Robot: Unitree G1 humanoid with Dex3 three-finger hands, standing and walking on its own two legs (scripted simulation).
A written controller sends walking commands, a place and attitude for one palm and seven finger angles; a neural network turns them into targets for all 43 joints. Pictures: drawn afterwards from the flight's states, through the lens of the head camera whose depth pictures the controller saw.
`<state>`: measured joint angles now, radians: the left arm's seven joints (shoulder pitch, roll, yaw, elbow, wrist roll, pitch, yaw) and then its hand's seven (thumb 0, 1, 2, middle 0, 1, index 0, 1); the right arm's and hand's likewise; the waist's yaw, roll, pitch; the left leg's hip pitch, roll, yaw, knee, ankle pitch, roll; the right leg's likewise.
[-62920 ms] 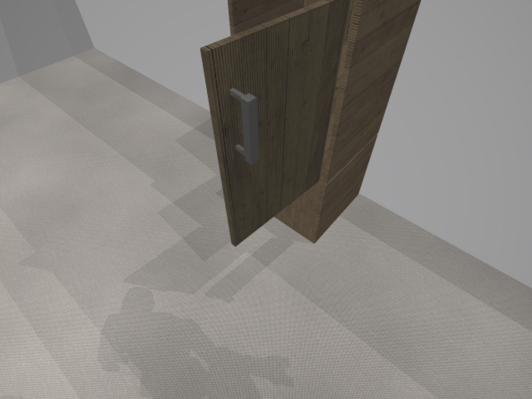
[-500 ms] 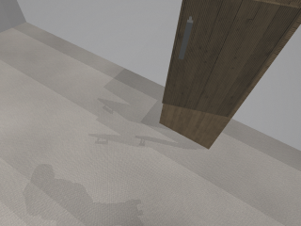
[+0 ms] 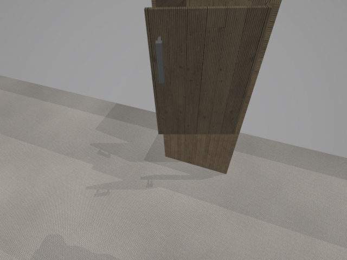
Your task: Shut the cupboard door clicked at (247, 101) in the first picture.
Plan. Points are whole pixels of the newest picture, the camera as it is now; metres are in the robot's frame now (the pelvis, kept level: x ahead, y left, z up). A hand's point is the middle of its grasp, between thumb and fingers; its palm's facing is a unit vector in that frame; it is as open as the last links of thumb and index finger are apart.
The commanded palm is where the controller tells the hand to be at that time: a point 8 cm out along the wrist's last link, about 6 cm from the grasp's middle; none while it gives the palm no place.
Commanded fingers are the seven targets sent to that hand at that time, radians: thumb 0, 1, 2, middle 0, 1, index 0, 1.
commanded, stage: take the last steps up to it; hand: left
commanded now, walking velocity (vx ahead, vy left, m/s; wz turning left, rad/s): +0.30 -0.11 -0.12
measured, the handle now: (160, 60) +0.74 +0.07 +0.09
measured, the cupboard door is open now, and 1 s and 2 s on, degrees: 19 19 19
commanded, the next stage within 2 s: come to a stop and stand still in 0.60 s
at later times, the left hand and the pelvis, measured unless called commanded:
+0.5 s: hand (117, 244) +0.20 +0.18 -0.17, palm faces -0.05 -0.99 -0.16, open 7.4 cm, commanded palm none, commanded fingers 0.00 0.90 0.90 -0.20 -0.30 -0.20 -0.30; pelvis +0.16 -0.01 +0.01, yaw -4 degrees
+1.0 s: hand (152, 191) +0.36 +0.09 -0.16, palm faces -0.03 -0.97 -0.24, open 7.2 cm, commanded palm none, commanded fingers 0.00 0.90 0.90 -0.20 -0.30 -0.20 -0.30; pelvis +0.28 -0.09 +0.01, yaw -4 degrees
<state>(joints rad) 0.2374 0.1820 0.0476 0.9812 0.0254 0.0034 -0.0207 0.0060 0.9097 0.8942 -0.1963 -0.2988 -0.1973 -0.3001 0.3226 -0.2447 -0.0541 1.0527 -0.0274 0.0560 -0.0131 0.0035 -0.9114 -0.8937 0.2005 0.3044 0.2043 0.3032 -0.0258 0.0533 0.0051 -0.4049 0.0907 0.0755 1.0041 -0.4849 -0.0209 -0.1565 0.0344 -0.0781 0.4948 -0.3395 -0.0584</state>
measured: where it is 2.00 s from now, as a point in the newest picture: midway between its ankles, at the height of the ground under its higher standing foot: outside the picture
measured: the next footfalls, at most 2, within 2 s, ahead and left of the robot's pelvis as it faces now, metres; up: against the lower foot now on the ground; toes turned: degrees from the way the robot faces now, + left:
left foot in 0.28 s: +0.21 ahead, +0.10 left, +0.00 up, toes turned +7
right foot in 0.70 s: +0.35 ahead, -0.20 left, +0.00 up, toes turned -11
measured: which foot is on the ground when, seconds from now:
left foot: up 0.00-0.26, down 0.28-0.72, up 0.74-1.00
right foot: down 0.00-0.30, up 0.32-0.68, down 0.70-1.00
